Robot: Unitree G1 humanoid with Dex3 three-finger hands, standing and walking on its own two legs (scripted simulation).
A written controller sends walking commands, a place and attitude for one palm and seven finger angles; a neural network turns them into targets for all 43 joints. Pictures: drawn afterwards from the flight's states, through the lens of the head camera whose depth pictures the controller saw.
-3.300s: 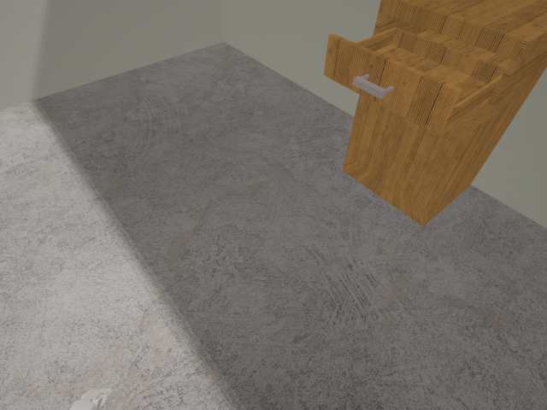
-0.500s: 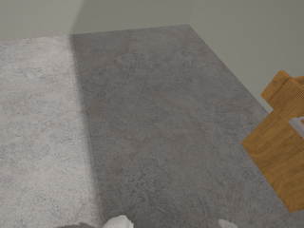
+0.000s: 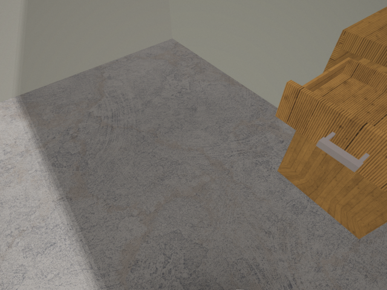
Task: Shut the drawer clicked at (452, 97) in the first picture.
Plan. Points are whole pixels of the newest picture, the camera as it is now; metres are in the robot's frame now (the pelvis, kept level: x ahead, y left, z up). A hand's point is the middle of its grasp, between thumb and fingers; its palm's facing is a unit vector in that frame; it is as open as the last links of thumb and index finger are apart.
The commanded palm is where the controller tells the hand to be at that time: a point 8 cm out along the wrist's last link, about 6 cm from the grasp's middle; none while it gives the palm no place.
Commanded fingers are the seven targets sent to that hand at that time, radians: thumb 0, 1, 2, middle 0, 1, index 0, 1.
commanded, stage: turn to face it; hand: left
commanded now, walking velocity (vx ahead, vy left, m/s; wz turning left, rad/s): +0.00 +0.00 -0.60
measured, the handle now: (342, 149) +0.47 -0.37 -0.03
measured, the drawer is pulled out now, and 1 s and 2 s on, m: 0.30 0.30 0.30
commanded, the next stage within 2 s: take the last steps up to it in 1.42 s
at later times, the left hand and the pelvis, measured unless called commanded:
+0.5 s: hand out of the picture +0.14 +0.22 -0.16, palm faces -0.18 -0.96 -0.21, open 7.4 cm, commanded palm none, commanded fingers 0.00 0.90 0.90 -0.20 -0.30 -0.20 -0.30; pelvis +0.01 +0.04 +0.01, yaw -17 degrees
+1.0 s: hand (152, 262) +0.20 +0.12 -0.14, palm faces -0.56 -0.78 -0.28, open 7.4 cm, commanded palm none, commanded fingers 0.00 0.90 0.90 -0.20 -0.30 -0.20 -0.30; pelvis -0.01 +0.02 +0.00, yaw -35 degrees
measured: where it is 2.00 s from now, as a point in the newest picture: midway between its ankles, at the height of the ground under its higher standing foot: outside the picture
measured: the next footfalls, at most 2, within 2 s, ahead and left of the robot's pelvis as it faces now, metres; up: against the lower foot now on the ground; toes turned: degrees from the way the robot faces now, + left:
left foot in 0.46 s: +0.08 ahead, +0.14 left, +0.00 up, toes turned -13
right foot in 0.94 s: -0.04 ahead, -0.08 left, +0.00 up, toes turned -39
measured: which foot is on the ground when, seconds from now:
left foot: down 0.00-0.02, up 0.04-0.44, down 0.46-0.92, up 0.94-1.00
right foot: down 0.00-0.46, up 0.48-0.92, down 0.94-1.00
